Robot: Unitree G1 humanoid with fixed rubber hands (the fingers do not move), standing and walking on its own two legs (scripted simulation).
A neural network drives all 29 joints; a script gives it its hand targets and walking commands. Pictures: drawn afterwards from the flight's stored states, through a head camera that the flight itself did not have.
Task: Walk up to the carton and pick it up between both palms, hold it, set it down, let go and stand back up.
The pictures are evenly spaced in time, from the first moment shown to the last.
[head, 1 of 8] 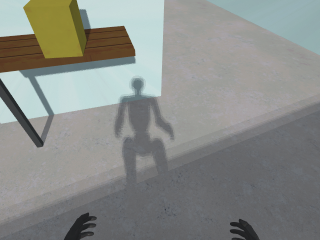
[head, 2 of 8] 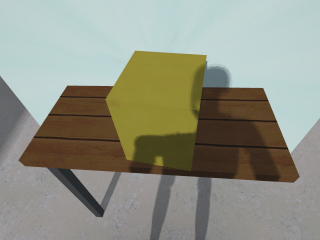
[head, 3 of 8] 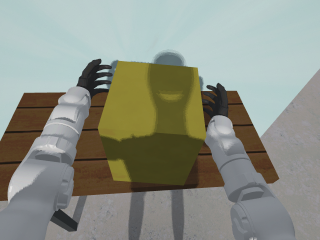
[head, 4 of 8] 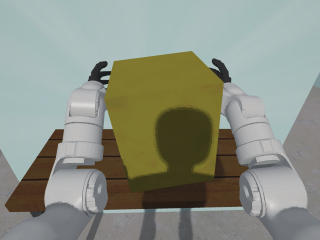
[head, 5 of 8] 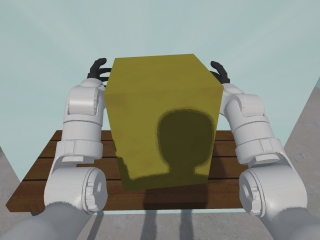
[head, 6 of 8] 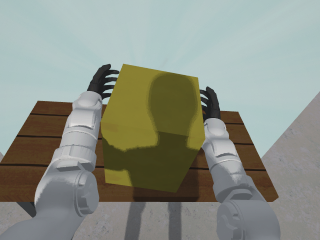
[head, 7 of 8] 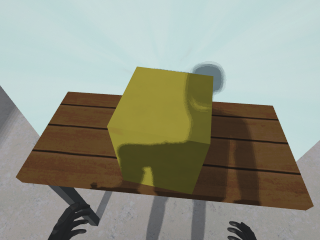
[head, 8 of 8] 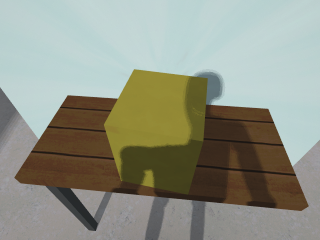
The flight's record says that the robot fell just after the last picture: no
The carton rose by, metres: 0.19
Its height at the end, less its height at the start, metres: +0.00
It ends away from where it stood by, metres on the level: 0.03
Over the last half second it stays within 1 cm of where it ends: yes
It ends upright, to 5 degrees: yes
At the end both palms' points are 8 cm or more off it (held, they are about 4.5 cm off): yes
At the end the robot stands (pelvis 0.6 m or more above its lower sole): yes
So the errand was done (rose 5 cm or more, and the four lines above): yes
